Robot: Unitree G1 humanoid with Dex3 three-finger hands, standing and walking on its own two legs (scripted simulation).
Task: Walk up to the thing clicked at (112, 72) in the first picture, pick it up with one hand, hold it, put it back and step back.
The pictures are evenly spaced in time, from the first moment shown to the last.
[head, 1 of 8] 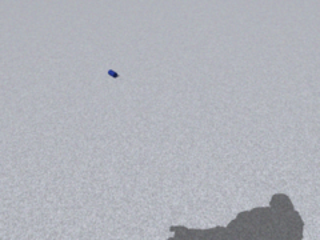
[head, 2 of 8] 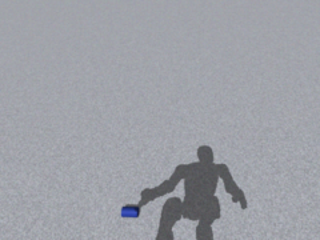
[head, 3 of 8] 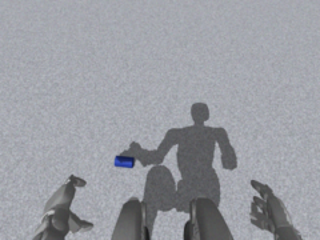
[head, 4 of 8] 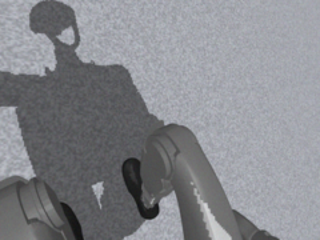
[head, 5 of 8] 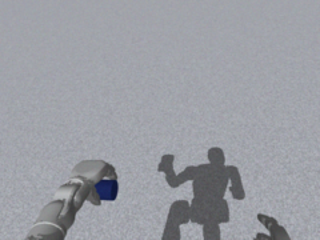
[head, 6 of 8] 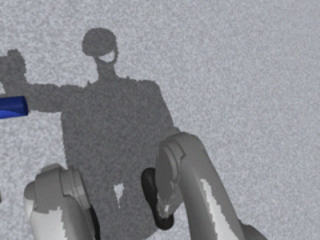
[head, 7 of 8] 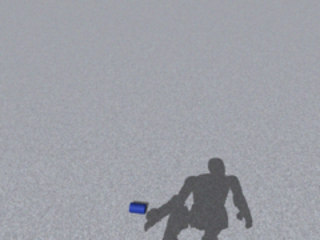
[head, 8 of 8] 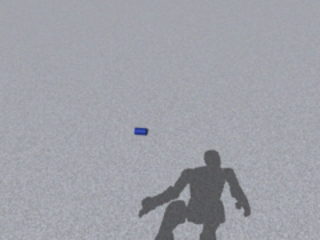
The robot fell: no
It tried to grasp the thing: yes
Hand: left
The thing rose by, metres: 0.67
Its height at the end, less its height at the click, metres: +0.00
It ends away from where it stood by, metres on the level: 0.01
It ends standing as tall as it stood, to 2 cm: yes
